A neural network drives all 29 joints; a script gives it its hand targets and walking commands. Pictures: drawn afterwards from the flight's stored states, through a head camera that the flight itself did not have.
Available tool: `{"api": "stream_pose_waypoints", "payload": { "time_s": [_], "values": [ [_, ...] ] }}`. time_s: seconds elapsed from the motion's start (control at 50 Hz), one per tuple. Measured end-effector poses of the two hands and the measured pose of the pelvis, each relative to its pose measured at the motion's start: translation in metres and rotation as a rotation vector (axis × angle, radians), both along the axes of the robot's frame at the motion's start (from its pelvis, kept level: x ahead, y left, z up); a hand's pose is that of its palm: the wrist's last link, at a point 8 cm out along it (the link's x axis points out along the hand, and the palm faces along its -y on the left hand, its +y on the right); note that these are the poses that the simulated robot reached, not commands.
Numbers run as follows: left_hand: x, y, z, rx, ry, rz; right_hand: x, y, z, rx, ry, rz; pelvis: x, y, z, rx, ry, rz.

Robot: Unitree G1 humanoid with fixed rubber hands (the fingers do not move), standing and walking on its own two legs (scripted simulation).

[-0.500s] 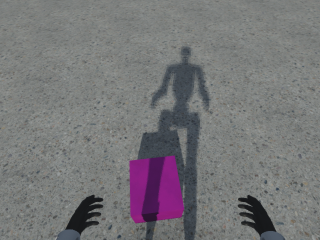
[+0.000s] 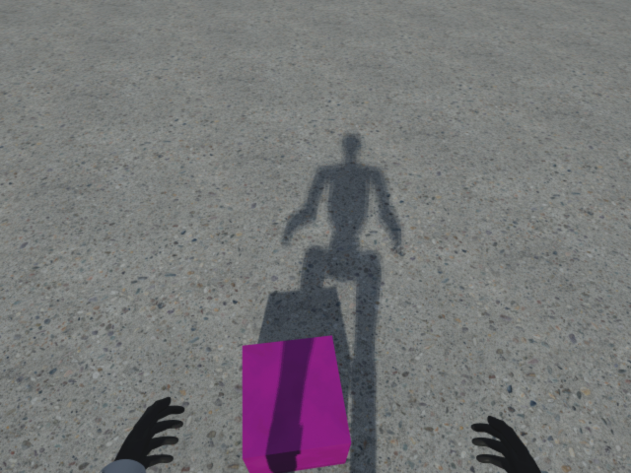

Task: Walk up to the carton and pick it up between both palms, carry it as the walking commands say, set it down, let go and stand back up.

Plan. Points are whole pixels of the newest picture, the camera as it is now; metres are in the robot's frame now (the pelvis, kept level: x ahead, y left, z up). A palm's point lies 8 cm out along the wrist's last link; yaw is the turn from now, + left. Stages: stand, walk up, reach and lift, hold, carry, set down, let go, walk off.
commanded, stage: stand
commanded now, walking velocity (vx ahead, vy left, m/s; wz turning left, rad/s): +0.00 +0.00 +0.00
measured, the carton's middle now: (293, 404) +0.44 +0.09 -0.67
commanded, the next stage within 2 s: none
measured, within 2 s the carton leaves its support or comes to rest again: neither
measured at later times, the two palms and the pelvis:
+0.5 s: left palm out of the picture +0.14 +0.31 -0.10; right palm out of the picture +0.11 -0.27 -0.08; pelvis +0.01 +0.03 +0.00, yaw -3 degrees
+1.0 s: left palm out of the picture +0.10 +0.33 -0.10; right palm out of the picture +0.08 -0.28 -0.08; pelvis -0.01 +0.03 +0.01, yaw -3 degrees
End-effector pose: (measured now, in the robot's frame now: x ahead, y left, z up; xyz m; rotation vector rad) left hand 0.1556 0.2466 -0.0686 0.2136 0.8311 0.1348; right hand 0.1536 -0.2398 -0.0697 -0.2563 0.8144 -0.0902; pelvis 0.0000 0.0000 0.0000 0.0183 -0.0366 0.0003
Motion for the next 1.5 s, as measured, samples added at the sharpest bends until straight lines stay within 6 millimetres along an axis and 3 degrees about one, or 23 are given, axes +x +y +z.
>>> {"api": "stream_pose_waypoints", "payload": {
  "time_s": [0.14,0.22,0.58,1.1,1.5],
  "values": [
    [-0.007,0.036,-0.015,0.078,0.028,-0.015,-0.02,-0.032,-0.002,-0.129,0.082,-0.067,0.002,0.008,0.0,-0.016,0.027,-0.017],
    [-0.01,0.048,-0.021,0.092,0.061,-0.023,-0.027,-0.041,0.001,-0.162,0.109,-0.1,0.005,0.014,0.0,-0.018,0.032,-0.025],
    [-0.019,0.07,-0.032,0.121,0.159,-0.05,-0.047,-0.032,-0.01,-0.155,0.194,-0.149,0.008,0.031,0.004,-0.015,0.022,-0.048],
    [-0.058,0.081,-0.034,0.143,0.248,-0.035,-0.078,-0.044,-0.013,-0.156,0.262,-0.177,-0.008,0.03,0.008,-0.018,-0.001,-0.048],
    [-0.067,0.084,-0.033,0.15,0.274,-0.018,-0.086,-0.048,-0.015,-0.157,0.288,-0.173,-0.013,0.028,0.009,-0.02,-0.005,-0.042]
  ]
}}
